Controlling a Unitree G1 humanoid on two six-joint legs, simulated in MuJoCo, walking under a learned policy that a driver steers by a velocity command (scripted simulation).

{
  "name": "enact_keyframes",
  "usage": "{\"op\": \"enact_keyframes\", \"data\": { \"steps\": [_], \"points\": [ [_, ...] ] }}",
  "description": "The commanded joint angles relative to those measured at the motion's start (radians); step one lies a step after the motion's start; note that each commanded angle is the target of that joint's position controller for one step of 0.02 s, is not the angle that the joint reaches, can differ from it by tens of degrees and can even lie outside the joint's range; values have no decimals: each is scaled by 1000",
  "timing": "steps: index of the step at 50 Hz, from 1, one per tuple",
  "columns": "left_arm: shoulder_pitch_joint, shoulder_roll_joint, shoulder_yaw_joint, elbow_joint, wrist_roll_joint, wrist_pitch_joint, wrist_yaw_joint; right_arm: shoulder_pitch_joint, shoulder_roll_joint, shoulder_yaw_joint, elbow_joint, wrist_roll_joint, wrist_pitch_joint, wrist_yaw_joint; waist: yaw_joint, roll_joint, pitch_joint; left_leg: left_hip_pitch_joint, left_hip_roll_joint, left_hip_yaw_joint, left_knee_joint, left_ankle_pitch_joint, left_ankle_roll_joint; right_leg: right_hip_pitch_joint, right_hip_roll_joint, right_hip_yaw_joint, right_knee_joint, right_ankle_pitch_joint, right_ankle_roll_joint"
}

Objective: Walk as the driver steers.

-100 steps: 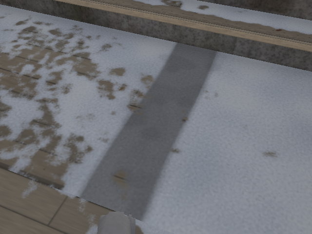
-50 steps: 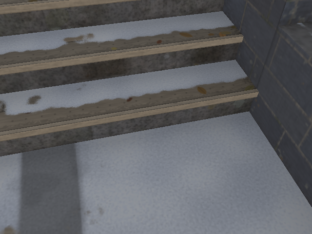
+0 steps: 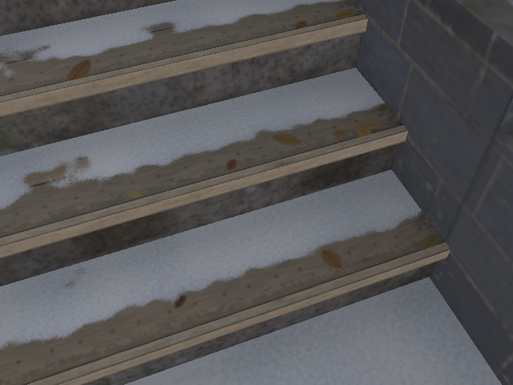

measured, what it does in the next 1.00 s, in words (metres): walks ahead, turning left: left foot, then right foot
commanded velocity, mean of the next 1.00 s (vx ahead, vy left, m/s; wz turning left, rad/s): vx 0.50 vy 0.00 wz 0.42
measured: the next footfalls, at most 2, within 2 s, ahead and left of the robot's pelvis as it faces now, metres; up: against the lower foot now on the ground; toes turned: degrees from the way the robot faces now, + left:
left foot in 0.32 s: +0.31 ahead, +0.13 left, +0.00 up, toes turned +15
right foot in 0.88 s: +0.47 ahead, +0.03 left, +0.00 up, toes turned +25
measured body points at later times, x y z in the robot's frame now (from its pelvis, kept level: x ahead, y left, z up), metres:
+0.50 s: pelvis +0.24 +0.07 -0.01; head +0.27 +0.10 +0.44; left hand +0.28 +0.34 -0.14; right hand +0.40 -0.17 -0.13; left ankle +0.27 +0.12 -0.74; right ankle +0.22 -0.09 -0.65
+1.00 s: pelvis +0.40 +0.10 -0.01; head +0.41 +0.08 +0.44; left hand +0.32 +0.34 -0.13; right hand +0.65 -0.03 -0.13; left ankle +0.27 +0.15 -0.58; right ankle +0.44 +0.02 -0.75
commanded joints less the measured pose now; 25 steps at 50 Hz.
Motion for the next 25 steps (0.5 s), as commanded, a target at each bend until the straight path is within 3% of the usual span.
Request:
{"op": "enact_keyframes", "data": {
  "steps": [1,5,10,13,15,16,17,18,19,20,21,22,23,25],
  "points": [
    [27,103,20,-22,-9,-36,4,28,-39,-10,-34,-8,11,13,-14,-117,-1,-119,42,-31,-19,94,-16,69,-281,179,-226,182,-105],
    [64,96,13,8,-5,-34,5,-121,-28,-2,-77,0,8,24,14,-113,46,-164,43,-4,-193,243,-25,93,-255,58,-248,237,-85],
    [119,130,16,48,-7,-40,22,-273,-17,17,-141,2,7,30,46,-104,73,-88,16,84,-417,294,-2,163,-269,-37,-214,364,-62],
    [103,162,22,54,2,-29,29,-246,-40,12,-149,1,3,22,21,-122,42,-24,-35,125,-460,188,52,255,-293,-75,-76,689,-43],
    [86,189,29,52,2,-14,32,-127,-66,-2,-121,-4,-4,9,-27,-127,-38,92,-108,164,-504,104,102,299,-290,-101,160,909,-33],
    [82,195,29,44,-1,-4,33,4,-90,-16,-83,-15,-13,4,-80,-95,-111,260,-133,149,-568,144,134,235,-268,-121,371,848,-12],
    [82,172,18,11,1,-5,30,145,-183,-46,-57,-31,-17,-10,-127,-7,-213,497,22,-58,-575,195,185,31,-241,-127,657,535,21],
    [126,65,-4,-46,-20,-10,8,124,-289,-76,-66,-20,-10,-20,-51,300,-278,761,279,-545,-657,359,366,-403,-11,-94,1023,-349,78],
    [33,139,8,-34,12,-14,4,113,-247,-65,-73,7,1,-14,-75,64,-281,728,248,-569,-730,309,332,-473,-48,124,1048,-309,59],
    [-9,125,4,-52,2,-20,-3,23,-216,-58,-87,19,7,-16,-38,21,-151,587,231,-439,-756,317,304,-486,-98,128,998,-193,54],
    [-18,120,0,-49,2,-24,0,-25,-170,-46,-99,24,8,-15,-10,-41,-88,479,195,-375,-787,422,274,-445,-125,122,931,-137,59],
    [-33,121,0,-52,16,-14,5,-53,-146,-39,-105,33,6,-17,12,-56,-60,413,160,-316,-797,526,251,-406,-139,126,883,-128,71],
    [-14,117,-4,-53,27,5,8,-66,-125,-30,-106,38,0,-18,33,-42,-71,368,129,-266,-799,606,231,-349,-146,128,848,-125,86],
    [-3,102,-8,-59,35,31,5,-51,-139,-30,-102,39,-13,-18,51,-33,-94,332,95,-217,-786,717,221,-315,-135,113,801,-129,107]
  ]
}}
